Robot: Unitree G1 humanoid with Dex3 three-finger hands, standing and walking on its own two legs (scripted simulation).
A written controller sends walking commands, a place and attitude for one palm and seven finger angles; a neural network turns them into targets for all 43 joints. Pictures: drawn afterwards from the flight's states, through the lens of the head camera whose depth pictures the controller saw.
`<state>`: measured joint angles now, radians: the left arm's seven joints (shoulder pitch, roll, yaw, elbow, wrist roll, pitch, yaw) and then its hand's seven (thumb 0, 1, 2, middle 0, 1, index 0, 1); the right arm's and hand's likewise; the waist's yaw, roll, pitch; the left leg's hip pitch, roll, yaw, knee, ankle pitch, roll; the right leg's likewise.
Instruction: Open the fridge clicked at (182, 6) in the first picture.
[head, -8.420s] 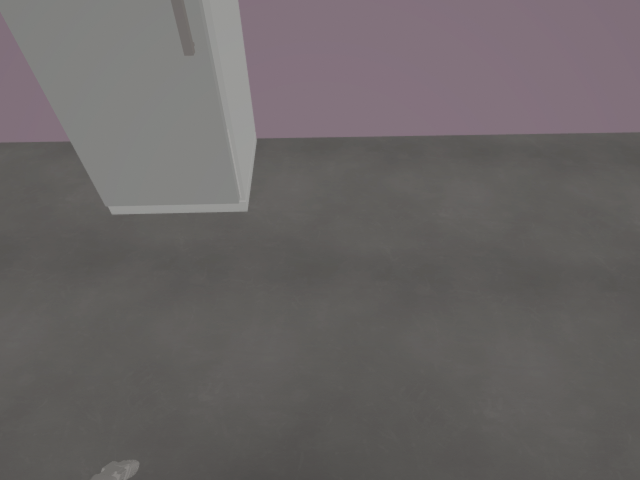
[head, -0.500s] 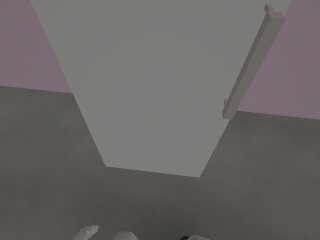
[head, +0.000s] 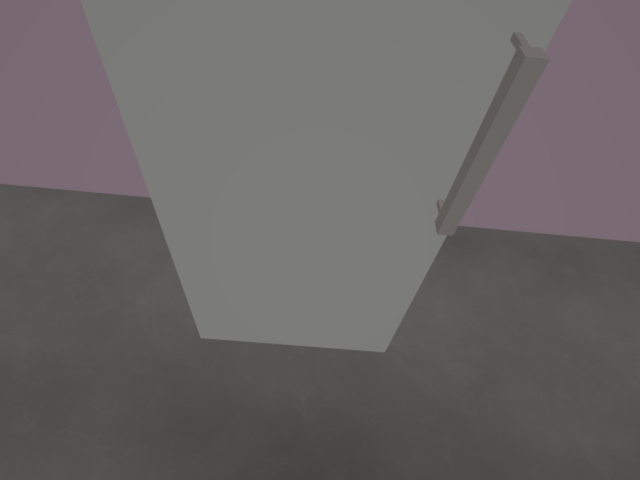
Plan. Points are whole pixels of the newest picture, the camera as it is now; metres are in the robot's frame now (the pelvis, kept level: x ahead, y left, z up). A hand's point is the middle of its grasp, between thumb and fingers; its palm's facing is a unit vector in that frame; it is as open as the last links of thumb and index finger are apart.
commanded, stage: come to a stop and stand still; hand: right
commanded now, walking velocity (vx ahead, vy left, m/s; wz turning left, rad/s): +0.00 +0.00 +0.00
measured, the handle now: (475, 148) +0.54 -0.21 +0.13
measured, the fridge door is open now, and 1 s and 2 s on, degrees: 0 0 0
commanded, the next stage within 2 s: look again from close up in 0.68 s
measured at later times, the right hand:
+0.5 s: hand out of the picture +0.01 -0.23 -0.19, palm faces +0.02 +0.99 -0.17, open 7.3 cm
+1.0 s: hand out of the picture +0.04 -0.23 -0.19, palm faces +0.02 +0.97 -0.24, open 7.4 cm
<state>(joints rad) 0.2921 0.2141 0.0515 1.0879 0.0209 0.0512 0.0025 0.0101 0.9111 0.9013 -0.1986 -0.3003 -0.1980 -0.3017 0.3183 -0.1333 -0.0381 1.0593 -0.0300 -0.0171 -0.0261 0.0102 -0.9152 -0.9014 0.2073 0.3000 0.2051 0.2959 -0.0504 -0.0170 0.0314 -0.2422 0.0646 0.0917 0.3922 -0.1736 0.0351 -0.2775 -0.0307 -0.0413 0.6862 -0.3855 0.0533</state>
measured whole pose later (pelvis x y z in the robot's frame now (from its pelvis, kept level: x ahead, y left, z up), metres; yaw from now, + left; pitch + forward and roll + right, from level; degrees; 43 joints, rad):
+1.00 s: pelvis +0.00 -0.04 -0.02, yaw +0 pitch -3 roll +0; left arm 0.30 0.21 0.04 1.03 0.02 -0.02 0.04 0.01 0.91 0.90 -0.20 -0.30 -0.20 -0.30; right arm 0.29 -0.20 -0.02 1.03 -0.02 -0.01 -0.03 0.01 -0.91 -0.90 0.20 0.30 0.20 0.30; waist 0.02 0.00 -0.01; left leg -0.25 0.07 0.08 0.57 -0.27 -0.02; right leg -0.15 -0.03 -0.05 0.56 -0.36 0.01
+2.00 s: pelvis -0.04 -0.06 -0.01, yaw -1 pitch -2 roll +0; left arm 0.21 0.27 0.02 1.07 0.01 0.00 -0.01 0.01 0.90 0.90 -0.21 -0.30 -0.21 -0.30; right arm 0.26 -0.27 0.00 1.07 -0.03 -0.01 -0.02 0.01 -0.91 -0.90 0.21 0.30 0.20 0.30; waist 0.00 0.01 0.02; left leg -0.25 0.08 0.04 0.43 -0.14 -0.04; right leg -0.18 0.02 -0.04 0.45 -0.24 -0.02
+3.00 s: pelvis -0.01 -0.04 +0.00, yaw -1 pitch -2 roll +0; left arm 0.17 0.32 0.00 1.13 0.01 -0.01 -0.01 0.01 0.90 0.90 -0.21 -0.30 -0.20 -0.30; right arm 0.17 -0.32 0.00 1.09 -0.01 -0.01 -0.01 0.01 -0.90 -0.90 0.21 0.30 0.20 0.30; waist 0.01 0.01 0.04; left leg -0.16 0.04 0.06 0.33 -0.13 -0.02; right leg -0.08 -0.02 -0.03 0.34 -0.22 0.01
